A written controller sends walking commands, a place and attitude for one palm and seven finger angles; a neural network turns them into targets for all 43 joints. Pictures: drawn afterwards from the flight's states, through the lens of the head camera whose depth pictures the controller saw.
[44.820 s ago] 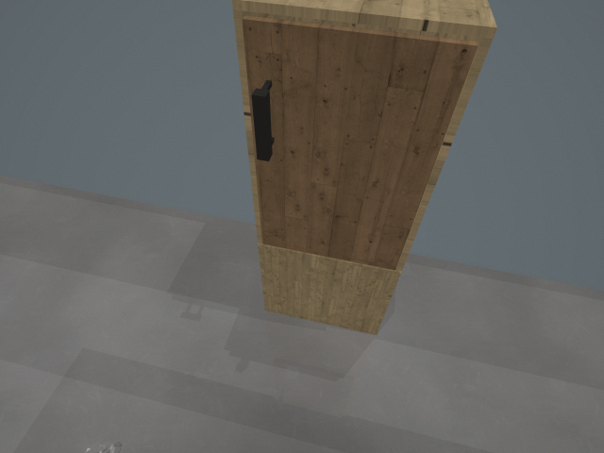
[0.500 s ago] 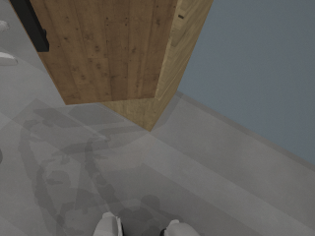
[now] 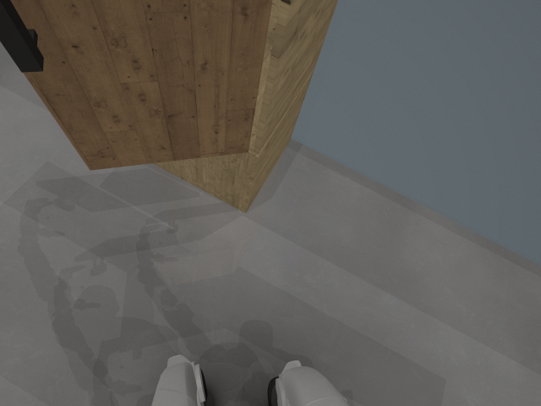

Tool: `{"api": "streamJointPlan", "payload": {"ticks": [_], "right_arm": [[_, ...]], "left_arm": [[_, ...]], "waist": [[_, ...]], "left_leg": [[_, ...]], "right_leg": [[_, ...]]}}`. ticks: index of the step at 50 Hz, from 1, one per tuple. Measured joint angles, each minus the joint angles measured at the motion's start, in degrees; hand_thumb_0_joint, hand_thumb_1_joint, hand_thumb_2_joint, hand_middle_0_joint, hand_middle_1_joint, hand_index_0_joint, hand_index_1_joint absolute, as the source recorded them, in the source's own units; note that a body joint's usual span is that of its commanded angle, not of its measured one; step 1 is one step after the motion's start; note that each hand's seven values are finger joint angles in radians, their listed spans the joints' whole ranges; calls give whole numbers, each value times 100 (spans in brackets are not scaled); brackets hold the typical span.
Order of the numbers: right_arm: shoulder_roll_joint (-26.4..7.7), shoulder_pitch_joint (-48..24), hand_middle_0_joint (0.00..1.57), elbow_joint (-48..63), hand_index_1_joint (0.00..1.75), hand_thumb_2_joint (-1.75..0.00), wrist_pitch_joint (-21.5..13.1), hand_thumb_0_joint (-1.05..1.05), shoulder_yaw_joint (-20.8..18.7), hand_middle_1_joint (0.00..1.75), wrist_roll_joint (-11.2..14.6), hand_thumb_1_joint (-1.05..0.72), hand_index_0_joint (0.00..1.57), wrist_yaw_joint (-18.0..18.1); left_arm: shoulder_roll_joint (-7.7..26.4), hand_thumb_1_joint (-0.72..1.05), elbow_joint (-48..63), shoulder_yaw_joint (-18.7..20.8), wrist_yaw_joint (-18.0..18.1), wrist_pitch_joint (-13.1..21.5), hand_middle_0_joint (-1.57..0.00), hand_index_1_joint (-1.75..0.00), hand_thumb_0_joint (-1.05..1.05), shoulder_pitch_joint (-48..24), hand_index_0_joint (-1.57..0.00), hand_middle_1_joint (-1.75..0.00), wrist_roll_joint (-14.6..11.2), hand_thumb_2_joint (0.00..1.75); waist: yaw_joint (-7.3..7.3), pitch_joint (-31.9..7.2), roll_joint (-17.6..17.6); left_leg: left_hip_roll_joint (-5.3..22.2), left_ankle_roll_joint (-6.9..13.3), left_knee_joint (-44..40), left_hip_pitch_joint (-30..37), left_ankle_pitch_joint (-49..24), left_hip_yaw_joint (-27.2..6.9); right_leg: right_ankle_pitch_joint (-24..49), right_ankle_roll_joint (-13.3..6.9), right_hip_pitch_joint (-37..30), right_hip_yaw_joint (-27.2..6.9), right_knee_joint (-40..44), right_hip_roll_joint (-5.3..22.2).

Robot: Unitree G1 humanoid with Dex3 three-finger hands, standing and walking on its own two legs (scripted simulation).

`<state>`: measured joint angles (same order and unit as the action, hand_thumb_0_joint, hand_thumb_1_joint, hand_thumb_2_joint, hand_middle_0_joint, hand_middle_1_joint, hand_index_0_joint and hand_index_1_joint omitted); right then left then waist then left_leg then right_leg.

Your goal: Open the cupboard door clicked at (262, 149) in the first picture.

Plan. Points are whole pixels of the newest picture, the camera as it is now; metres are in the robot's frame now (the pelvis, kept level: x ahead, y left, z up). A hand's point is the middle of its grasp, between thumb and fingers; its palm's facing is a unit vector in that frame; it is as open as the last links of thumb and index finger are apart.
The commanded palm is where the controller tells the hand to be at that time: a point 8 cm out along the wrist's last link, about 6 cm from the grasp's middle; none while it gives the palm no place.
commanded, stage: move the hooked fingers beside the handle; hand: left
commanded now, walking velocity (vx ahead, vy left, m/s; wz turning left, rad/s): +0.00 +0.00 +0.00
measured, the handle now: (3, 3) +0.61 +0.26 +0.14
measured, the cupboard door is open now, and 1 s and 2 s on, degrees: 40 40 40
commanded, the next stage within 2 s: slide the fingers in behind the handle in 0.56 s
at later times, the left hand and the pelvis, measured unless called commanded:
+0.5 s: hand out of the picture +0.54 +0.31 +0.15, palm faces +0.09 -1.00 +0.01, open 14.0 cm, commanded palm +0.53 +0.34 +0.14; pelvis +0.02 +0.01 +0.01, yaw +0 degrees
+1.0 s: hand out of the picture +0.54 +0.29 +0.15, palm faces +0.09 -1.00 +0.01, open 14.0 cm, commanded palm +0.53 +0.32 +0.14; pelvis +0.00 +0.01 +0.00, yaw +0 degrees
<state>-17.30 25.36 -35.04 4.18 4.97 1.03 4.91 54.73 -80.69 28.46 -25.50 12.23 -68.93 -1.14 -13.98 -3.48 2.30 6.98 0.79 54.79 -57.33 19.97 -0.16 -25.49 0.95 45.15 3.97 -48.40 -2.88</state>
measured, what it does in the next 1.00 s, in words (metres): stands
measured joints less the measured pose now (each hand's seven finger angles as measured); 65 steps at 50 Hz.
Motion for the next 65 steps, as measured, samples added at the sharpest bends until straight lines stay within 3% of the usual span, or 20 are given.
{"api": "streamJointPlan", "payload": {"ticks": [10, 31, 49, 65], "right_arm": [[74, 204, 20, -14, 30, -90, 102, 0, -20, 30, -35, -91, 21, -62], [160, 26, 20, 65, 30, -90, 162, 0, -140, 30, -88, -91, 21, -285], [77, 36, 20, -12, 30, -90, 39, 0, -107, 30, -65, -91, 21, -186], [137, 239, 20, -146, 30, -90, 1, 0, -163, 30, -108, -91, 21, -254]], "left_arm": [[145, -50, 212, 207, -71, -120, -30, -120, -2, 60, -30, -120, 80, 30], [-691, -50, 693, 48, 154, -78, -30, -120, -2, 605, -30, -120, -143, 30], [-597, -50, 353, -104, 318, -23, -30, -120, -2, 268, -30, -120, -77, 30], [-804, -50, 502, -56, 555, -24, -30, -120, -2, 350, -30, -120, -73, 30]], "waist": [[-37, -30, -4], [197, -216, -25], [81, -104, -13], [37, -122, 29]], "left_leg": [[17, 30, 46, -120, 76, 41], [-113, 97, -129, 313, 109, 78], [-78, 44, -70, 153, 1, 14], [-48, 11, -148, 212, -11, 47]], "right_leg": [[-12, 34, 104, -50, 31, -11], [-4, 106, -381, -63, 290, 104], [14, 48, -174, -19, 101, 61], [30, 18, -196, -60, 153, 33]]}}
